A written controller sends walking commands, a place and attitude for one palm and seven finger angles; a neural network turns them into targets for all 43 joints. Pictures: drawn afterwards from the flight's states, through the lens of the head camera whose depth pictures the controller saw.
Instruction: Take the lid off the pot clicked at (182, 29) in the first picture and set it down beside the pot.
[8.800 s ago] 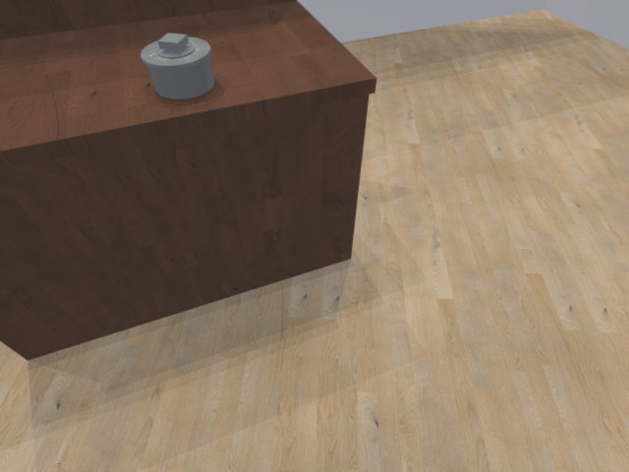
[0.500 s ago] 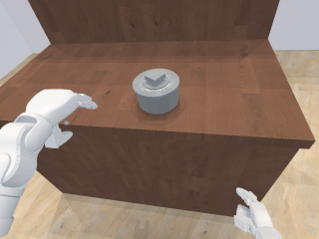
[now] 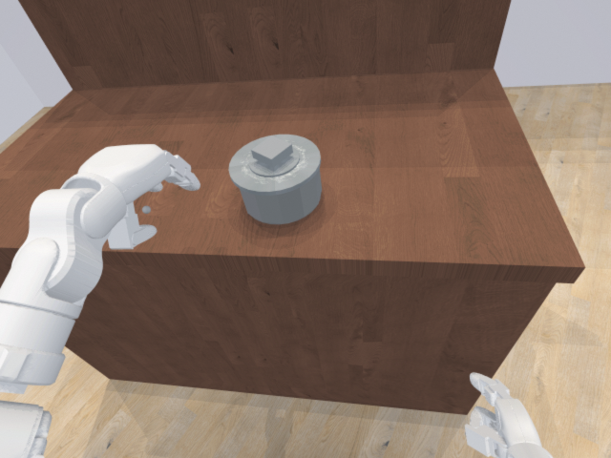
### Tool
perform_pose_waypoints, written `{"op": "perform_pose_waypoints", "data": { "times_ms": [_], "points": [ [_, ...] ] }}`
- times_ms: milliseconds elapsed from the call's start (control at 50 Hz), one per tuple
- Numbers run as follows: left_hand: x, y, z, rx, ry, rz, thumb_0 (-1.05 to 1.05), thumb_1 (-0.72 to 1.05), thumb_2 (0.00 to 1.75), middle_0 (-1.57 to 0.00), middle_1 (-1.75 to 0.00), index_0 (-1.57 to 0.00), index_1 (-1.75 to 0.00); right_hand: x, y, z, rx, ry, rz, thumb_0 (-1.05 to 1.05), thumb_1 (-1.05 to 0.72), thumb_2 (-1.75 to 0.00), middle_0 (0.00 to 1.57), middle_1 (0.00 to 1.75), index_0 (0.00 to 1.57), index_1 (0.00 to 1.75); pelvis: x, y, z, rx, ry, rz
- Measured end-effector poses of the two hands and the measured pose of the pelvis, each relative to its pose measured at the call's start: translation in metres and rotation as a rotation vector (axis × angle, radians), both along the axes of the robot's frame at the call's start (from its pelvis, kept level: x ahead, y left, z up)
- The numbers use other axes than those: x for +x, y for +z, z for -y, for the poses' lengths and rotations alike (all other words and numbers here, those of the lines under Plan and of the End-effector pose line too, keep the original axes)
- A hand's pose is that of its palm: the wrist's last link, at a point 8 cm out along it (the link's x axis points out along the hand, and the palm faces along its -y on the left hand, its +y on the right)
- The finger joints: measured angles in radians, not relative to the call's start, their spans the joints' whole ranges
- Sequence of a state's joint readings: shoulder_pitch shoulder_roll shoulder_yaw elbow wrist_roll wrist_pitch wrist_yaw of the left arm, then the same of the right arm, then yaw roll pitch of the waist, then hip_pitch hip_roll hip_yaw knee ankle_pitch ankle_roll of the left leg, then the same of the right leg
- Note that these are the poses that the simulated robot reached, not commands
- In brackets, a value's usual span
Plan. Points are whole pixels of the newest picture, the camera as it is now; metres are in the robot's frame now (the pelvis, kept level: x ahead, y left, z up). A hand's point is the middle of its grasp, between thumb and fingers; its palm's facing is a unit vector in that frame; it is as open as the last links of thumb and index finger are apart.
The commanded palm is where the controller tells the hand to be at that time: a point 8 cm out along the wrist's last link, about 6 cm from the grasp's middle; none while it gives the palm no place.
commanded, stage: move the open hand above the knob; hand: left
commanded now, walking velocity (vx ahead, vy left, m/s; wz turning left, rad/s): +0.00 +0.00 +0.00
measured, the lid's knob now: (272, 151) +0.55 +0.10 +0.12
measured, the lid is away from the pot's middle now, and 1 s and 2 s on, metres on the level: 0.00 0.00 0.00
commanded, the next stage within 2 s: lower the open fingers around the knob in 1.84 s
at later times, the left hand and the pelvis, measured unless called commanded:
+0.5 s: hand (199, 172) +0.42 +0.17 +0.18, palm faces -0.21 -0.02 -0.98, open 10.2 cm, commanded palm +0.41 +0.17 +0.25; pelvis +0.01 +0.01 +0.00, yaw +0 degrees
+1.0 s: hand (250, 137) +0.49 +0.11 +0.19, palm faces -0.26 +0.00 -0.96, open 10.2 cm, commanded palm +0.49 +0.12 +0.25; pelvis +0.03 +0.00 +0.00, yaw -1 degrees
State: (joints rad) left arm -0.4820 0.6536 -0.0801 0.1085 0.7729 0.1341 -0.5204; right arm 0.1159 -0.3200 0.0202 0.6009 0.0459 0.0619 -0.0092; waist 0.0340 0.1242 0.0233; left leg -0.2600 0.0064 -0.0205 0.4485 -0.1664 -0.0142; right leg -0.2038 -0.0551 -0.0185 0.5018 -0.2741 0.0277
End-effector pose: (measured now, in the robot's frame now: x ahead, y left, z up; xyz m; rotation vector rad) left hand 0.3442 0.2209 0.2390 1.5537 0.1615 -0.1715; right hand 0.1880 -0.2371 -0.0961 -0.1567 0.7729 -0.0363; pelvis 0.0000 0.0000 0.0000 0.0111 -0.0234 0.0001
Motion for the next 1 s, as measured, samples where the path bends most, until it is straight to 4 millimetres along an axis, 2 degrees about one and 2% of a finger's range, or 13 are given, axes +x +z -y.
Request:
{"op": "perform_pose_waypoints", "data": {
  "times_ms": [120, 380, 500, 680, 1000],
  "points": [
    [0.016, -0.001, 0.009, -0.011, -0.022, 0.001, 0.0, -0.35, 1.56, -0.85, -0.08, -0.85, -0.08, 0.002, -0.002, -0.002, 0.005, -0.006, -0.021, 0.01, -0.91, -0.9, 0.2, 0.3, 0.19, 0.3, 0.004, 0.0, -0.003, 0.002, -0.003, -0.009],
    [0.049, 0.0, 0.037, -0.017, -0.046, 0.012, -0.01, -0.35, 1.56, -0.85, -0.08, -0.85, -0.08, 0.008, -0.008, -0.024, 0.048, 0.015, -0.064, 0.01, -0.91, -0.9, 0.2, 0.3, 0.19, 0.3, 0.011, 0.0, -0.009, 0.004, 0.002, -0.033],
    [0.067, 0.002, 0.048, -0.014, -0.039, 0.004, 0.0, -0.35, 1.56, -0.85, -0.08, -0.85, -0.08, 0.005, -0.011, -0.027, 0.056, 0.006, -0.08, 0.01, -0.91, -0.9, 0.2, 0.3, 0.19, 0.3, 0.014, -0.001, -0.01, 0.006, 0.001, -0.045],
    [0.091, 0.007, 0.073, -0.015, -0.059, -0.003, -0.01, -0.35, 1.56, -0.85, -0.08, -0.85, -0.08, -0.009, -0.018, -0.014, 0.042, -0.037, -0.129, 0.01, -0.91, -0.9, 0.2, 0.3, 0.19, 0.3, 0.02, -0.001, -0.009, 0.009, -0.002, -0.058],
    [0.139, 0.008, 0.107, -0.005, -0.045, -0.053, 0.0, -0.35, 1.56, -0.85, -0.08, -0.85, -0.08, -0.051, -0.028, 0.014, 0.006, -0.145, -0.238, 0.01, -0.91, -0.9, 0.2, 0.3, 0.19, 0.3, 0.028, 0.001, -0.002, 0.015, -0.017, -0.088]
  ]
}}
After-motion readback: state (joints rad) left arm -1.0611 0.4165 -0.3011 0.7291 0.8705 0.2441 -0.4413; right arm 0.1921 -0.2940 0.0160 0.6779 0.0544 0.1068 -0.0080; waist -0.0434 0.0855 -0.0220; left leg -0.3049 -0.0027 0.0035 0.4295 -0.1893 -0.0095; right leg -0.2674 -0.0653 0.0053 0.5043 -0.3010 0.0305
